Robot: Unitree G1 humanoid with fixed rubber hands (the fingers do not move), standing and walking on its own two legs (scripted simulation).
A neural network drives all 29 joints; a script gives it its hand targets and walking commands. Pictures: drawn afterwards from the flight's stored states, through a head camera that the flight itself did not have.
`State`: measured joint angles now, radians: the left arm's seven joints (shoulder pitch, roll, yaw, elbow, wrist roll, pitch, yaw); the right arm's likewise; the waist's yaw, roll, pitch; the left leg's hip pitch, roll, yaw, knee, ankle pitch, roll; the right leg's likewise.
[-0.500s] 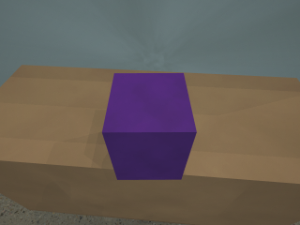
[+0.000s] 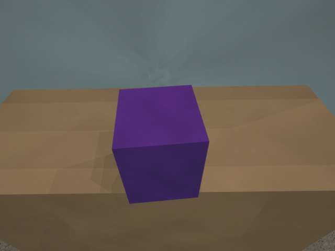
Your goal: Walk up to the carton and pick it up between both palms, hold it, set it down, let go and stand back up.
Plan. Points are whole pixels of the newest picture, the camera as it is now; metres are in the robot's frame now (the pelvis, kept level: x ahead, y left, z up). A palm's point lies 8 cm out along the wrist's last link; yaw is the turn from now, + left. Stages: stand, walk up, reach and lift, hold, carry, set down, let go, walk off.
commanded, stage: stand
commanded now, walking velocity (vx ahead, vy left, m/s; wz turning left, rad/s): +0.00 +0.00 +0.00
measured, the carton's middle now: (160, 145) +0.41 +0.03 +0.03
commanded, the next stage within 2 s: none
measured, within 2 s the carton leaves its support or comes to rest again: neither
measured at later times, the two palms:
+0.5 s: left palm out of the picture -0.01 +0.21 -0.13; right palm out of the picture -0.02 -0.22 -0.15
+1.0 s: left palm out of the picture +0.03 +0.23 -0.14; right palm out of the picture -0.01 -0.19 -0.15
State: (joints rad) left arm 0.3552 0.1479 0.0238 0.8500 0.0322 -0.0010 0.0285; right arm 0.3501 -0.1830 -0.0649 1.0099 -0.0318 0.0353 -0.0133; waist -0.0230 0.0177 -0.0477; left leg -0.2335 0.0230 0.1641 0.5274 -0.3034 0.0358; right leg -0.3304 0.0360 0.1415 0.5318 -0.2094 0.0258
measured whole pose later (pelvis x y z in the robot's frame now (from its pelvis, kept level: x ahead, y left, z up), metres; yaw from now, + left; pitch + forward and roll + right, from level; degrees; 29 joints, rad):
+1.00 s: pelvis +0.03 +0.02 +0.00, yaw -1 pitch -1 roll +1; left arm 0.31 0.11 -0.01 1.09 0.01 0.01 0.06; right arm 0.33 -0.12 -0.03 1.12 -0.02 0.02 -0.04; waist -0.02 0.02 -0.01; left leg -0.13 0.00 0.19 0.46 -0.33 0.05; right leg -0.26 0.01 0.16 0.51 -0.25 0.05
